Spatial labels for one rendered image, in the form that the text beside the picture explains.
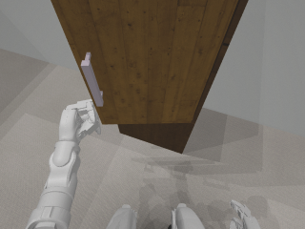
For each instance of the right robot thigh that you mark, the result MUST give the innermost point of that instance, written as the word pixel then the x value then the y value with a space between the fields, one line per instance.
pixel 185 218

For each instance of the robot left shin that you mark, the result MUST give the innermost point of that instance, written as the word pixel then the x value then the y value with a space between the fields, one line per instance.
pixel 126 206

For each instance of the handle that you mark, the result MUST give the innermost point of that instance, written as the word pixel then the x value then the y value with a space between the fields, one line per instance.
pixel 87 69

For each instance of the cupboard door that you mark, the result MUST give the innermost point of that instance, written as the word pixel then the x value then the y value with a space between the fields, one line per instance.
pixel 151 58

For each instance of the left robot forearm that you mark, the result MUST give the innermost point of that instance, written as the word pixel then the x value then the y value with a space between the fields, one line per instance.
pixel 54 206

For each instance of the right robot hand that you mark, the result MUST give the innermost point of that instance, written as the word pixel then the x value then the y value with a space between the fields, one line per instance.
pixel 248 221

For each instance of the left robot hand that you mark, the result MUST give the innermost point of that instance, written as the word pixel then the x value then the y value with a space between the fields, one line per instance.
pixel 71 121

